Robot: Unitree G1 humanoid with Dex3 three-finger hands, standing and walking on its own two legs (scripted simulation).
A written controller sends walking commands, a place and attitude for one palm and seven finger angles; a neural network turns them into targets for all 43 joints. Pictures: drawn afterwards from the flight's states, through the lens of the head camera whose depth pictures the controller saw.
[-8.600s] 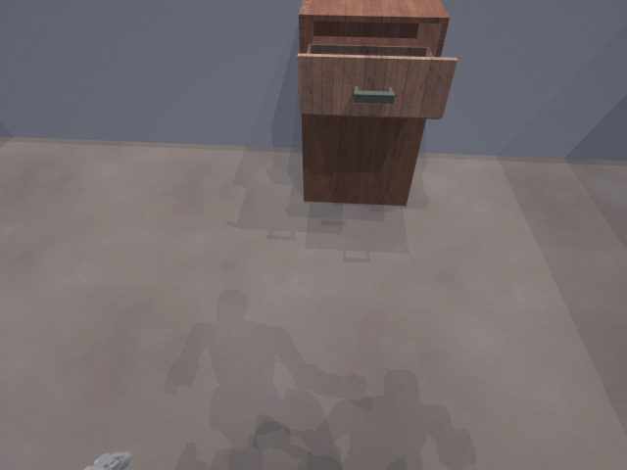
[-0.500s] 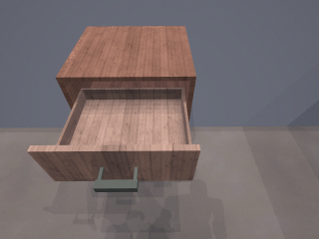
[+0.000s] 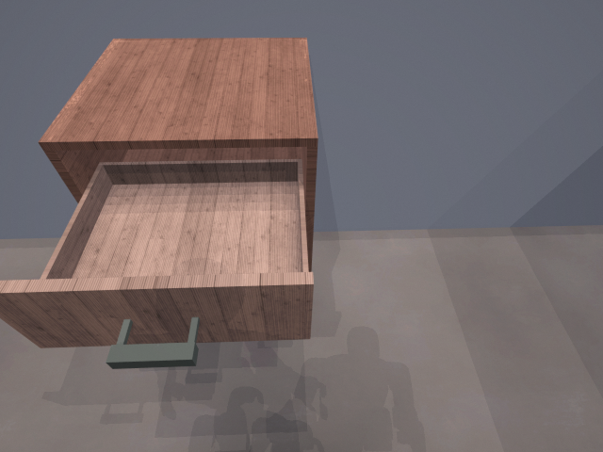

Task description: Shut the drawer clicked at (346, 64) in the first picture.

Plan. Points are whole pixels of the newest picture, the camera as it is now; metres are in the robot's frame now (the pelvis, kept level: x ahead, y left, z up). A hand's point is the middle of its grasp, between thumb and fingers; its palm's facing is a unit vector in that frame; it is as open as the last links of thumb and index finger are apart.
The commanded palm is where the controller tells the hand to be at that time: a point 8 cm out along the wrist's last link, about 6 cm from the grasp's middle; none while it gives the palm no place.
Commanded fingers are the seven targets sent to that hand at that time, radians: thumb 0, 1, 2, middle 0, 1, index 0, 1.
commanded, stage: come to a stop and stand still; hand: left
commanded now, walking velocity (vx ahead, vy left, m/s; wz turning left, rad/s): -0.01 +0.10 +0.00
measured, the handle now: (157, 340) +0.28 +0.23 -0.04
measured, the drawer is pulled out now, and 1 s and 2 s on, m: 0.30 0.30 0.28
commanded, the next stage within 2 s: look again from close up in 0.64 s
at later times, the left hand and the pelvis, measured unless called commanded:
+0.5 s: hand out of the picture +0.00 +0.11 -0.18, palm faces +0.02 -0.98 -0.17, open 7.3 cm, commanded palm none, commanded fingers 0.00 0.90 0.90 -0.20 -0.30 -0.20 -0.30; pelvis -0.02 -0.06 -0.01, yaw +1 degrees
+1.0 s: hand out of the picture +0.02 +0.17 -0.18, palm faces +0.05 -0.96 -0.26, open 7.4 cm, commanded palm none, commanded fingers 0.00 0.90 0.90 -0.20 -0.30 -0.20 -0.30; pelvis -0.01 -0.03 -0.01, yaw +2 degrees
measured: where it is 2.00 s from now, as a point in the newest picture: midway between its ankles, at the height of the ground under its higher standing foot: outside the picture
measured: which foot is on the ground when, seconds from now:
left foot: down 0.00-1.00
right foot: up 0.00-0.16, down 0.18-1.00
